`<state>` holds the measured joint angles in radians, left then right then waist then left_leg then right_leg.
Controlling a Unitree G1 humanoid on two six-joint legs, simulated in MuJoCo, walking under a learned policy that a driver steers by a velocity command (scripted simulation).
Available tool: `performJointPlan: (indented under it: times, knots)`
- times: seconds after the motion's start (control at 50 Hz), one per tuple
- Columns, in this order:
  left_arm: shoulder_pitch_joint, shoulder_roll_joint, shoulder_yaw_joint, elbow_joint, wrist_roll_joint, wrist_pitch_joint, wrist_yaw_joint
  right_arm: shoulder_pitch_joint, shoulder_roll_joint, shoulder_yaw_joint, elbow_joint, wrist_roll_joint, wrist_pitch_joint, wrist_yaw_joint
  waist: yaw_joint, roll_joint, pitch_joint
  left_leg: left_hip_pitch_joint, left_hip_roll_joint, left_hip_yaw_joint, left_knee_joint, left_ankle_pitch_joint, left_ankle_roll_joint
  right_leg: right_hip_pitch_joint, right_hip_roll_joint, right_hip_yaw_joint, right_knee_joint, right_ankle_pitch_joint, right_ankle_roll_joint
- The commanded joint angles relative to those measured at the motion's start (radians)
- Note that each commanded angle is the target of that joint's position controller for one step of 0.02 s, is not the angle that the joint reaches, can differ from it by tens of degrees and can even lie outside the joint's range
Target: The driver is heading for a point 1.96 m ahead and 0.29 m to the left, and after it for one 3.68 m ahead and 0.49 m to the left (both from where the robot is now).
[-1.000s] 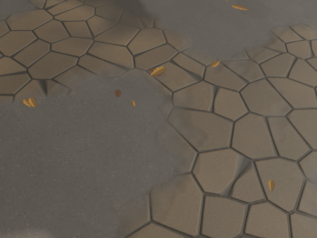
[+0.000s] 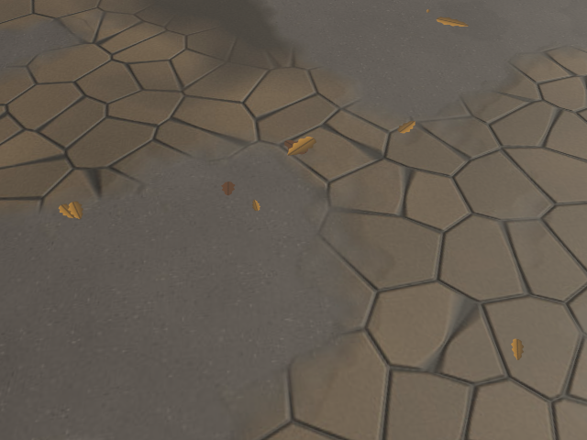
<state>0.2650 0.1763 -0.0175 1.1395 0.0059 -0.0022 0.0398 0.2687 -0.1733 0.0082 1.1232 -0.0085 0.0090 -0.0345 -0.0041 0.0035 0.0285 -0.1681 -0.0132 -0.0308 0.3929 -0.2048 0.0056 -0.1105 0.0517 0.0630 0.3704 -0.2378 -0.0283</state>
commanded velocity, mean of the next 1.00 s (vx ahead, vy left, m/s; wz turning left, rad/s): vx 0.32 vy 0.00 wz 0.00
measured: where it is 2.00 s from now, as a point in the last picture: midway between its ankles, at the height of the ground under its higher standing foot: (321, 317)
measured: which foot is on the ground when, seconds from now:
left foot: down 0.00-0.94, up 0.96-1.00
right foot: down 0.00-0.42, up 0.44-0.92, down 0.94-1.00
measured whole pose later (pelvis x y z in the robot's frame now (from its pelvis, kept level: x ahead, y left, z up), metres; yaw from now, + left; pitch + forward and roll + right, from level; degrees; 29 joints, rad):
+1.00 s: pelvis +0.39 -0.03 -0.12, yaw +0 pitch +2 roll +1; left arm 0.01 0.22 0.06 0.91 0.05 -0.10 -0.04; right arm 0.47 -0.20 -0.04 1.13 0.02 -0.10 -0.05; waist -0.09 0.01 0.08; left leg -0.09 -0.04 -0.06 1.38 -0.66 0.07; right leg -0.41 0.02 -0.09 0.50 -0.15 -0.09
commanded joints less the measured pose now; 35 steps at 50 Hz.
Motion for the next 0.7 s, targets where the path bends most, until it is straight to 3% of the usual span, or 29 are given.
performJointPlan:
  times: [0.02, 0.12, 0.14, 0.18, 0.22, 0.26, 0.3, 0.32, 0.36, 0.4, 0.42, 0.44, 0.46, 0.48, 0.5, 0.54, 0.6, 0.66, 0.68, 0.7]
  knots:
    - [0.06, 0.085, 0.012, -0.008, 0.0, -0.005, 0.003, 0.059, -0.082, -0.011, -0.006, 0.0, -0.005, -0.004, 0.0, 0.0, 0.032, 0.016, 0.088, -0.078, -0.049, 0.117, 0.032, -0.07, -0.108, 0.084, -0.065, 0.14, -0.029]
    - [0.074, 0.076, 0.01, -0.002, 0.0, -0.005, 0.004, 0.068, -0.074, -0.009, 0.003, 0.0, -0.005, -0.005, 0.0, 0.001, 0.035, 0.013, 0.087, -0.078, -0.047, 0.117, 0.033, -0.073, -0.108, 0.082, -0.061, 0.139, -0.028]
    - [0.085, 0.07, 0.008, 0.002, 0.002, -0.004, 0.004, 0.078, -0.067, -0.007, 0.008, -0.001, -0.004, -0.004, 0.001, -0.001, 0.013, 0.023, 0.079, -0.075, -0.054, 0.043, 0.034, -0.066, -0.1, 0.08, -0.072, 0.06, -0.03]
    - [0.095, 0.097, 0.022, -0.003, 0.004, 0.002, 0.003, 0.084, -0.089, -0.02, 0.004, -0.005, 0.002, -0.002, 0.002, -0.012, 0.032, -0.007, 0.037, -0.055, -0.014, -0.206, 0.053, -0.104, -0.07, 0.077, -0.052, -0.207, -0.056]
    - [0.101, 0.109, 0.033, -0.022, 0.01, 0.01, -0.003, 0.074, -0.092, -0.027, -0.016, -0.013, 0.008, 0.005, 0.008, -0.023, 0.114, -0.11, 0.02, -0.069, 0.021, -0.436, 0.083, -0.183, -0.074, 0.121, -0.049, -0.469, -0.096]
    - [0.133, 0.105, 0.039, -0.031, 0.009, 0.005, -0.002, 0.04, -0.062, -0.023, -0.046, -0.015, -0.002, 0.01, 0.027, -0.056, 0.161, -0.202, 0.008, -0.068, 0.079, -0.412, 0.087, -0.164, -0.12, 0.21, -0.081, -0.521, -0.131]
    - [0.203, 0.138, 0.057, -0.015, 0.01, -0.006, 0.0, 0.003, -0.035, -0.018, -0.085, -0.024, -0.027, 0.019, 0.051, -0.142, 0.14, -0.277, -0.025, 0.011, 0.207, -0.242, 0.074, -0.057, -0.224, 0.364, -0.174, -0.517, -0.185]
    - [0.206, 0.158, 0.067, -0.016, 0.011, -0.01, -0.001, -0.013, -0.046, -0.02, -0.103, -0.029, -0.041, 0.024, 0.05, -0.152, 0.149, -0.295, -0.012, 0.043, 0.236, -0.196, 0.074, -0.045, -0.272, 0.408, -0.198, -0.498, -0.208]
    - [0.174, 0.162, 0.075, -0.032, 0.012, -0.021, -0.01, 0.014, -0.055, -0.025, -0.117, -0.022, -0.064, 0.034, 0.019, -0.136, 0.15, -0.214, 0.007, 0.045, 0.189, -0.203, 0.085, -0.109, -0.277, 0.396, -0.174, -0.452, -0.212]
    - [0.071, 0.131, 0.072, -0.072, 0.007, -0.031, -0.015, 0.187, -0.063, -0.035, -0.067, -0.005, -0.081, 0.037, -0.076, -0.088, 0.143, 0.047, 0.005, 0.003, 0.045, -0.201, 0.1, -0.279, -0.182, 0.269, -0.057, -0.363, -0.15]
    - [-0.019, 0.082, 0.059, -0.121, 0.0, -0.044, -0.02, 0.313, -0.119, -0.053, -0.031, -0.002, -0.089, 0.03, -0.134, 0.074, 0.145, 0.201, 0.104, -0.209, -0.082, -0.314, 0.141, -0.44, -0.066, 0.107, 0.145, -0.25, -0.094]
    - [-0.041, 0.05, 0.052, -0.161, 0.012, -0.06, -0.029, 0.443, -0.214, -0.085, 0.013, 0.001, -0.086, 0.028, -0.163, 0.296, 0.118, 0.368, 0.295, -0.511, -0.215, -0.281, 0.219, -0.602, 0.023, -0.072, 0.439, -0.22, -0.054]
    - [-0.068, 0.122, 0.066, -0.167, 0.038, -0.066, -0.033, 0.424, -0.174, -0.078, 0.007, -0.006, -0.08, 0.026, -0.133, 0.158, 0.146, 0.366, 0.351, -0.537, -0.187, -0.114, 0.232, -0.689, -0.021, -0.062, 0.593, -0.257, -0.056]
    - [-0.048, 0.111, 0.068, -0.155, 0.035, -0.07, -0.04, 0.364, -0.147, -0.07, -0.021, -0.015, -0.083, 0.028, -0.092, 0.057, 0.132, 0.331, 0.335, -0.46, -0.165, 0.033, 0.229, -0.668, -0.057, -0.04, 0.659, -0.2, -0.053]
    - [-0.032, 0.089, 0.065, -0.146, 0.024, -0.074, -0.048, 0.309, -0.137, -0.066, -0.041, -0.022, -0.086, 0.028, -0.059, 0.034, 0.105, 0.304, 0.314, -0.394, -0.172, 0.118, 0.22, -0.639, -0.081, -0.036, 0.682, -0.146, -0.048]
    - [-0.043, 0.082, 0.07, -0.154, 0.019, -0.065, -0.06, 0.257, -0.113, -0.055, -0.059, -0.012, -0.098, 0.024, -0.022, 0.062, 0.088, 0.261, 0.261, -0.273, -0.207, 0.219, 0.198, -0.597, -0.11, -0.05, 0.634, -0.078, -0.035]
    - [-0.118, 0.081, 0.074, -0.191, 0.021, -0.044, -0.077, 0.274, -0.092, -0.043, -0.048, 0.002, -0.102, 0.013, -0.015, 0.092, 0.093, 0.239, 0.199, -0.15, -0.224, 0.388, 0.178, -0.565, -0.081, -0.103, 0.498, 0.014, -0.015]
    - [-0.228, 0.056, 0.059, -0.247, 0.023, -0.03, -0.084, 0.285, -0.114, -0.044, -0.046, -0.001, -0.1, 0.011, -0.03, 0.109, 0.097, 0.16, 0.174, -0.07, -0.22, 0.489, 0.176, -0.463, -0.044, -0.165, 0.365, 0.086, -0.016]
    - [-0.193, 0.072, 0.067, -0.229, 0.03, -0.028, -0.09, 0.3, -0.118, -0.045, -0.042, -0.015, -0.106, 0.012, -0.025, 0.123, 0.064, 0.173, 0.201, -0.061, -0.185, 0.547, 0.183, -0.438, -0.051, -0.159, 0.469, 0.186, -0.036]
    - [-0.194, 0.089, 0.071, -0.231, 0.031, -0.028, -0.09, 0.301, -0.115, -0.044, -0.045, -0.014, -0.11, 0.013, -0.016, 0.102, 0.064, 0.175, 0.208, -0.051, -0.163, 0.565, 0.181, -0.447, -0.059, -0.15, 0.467, 0.186, -0.049]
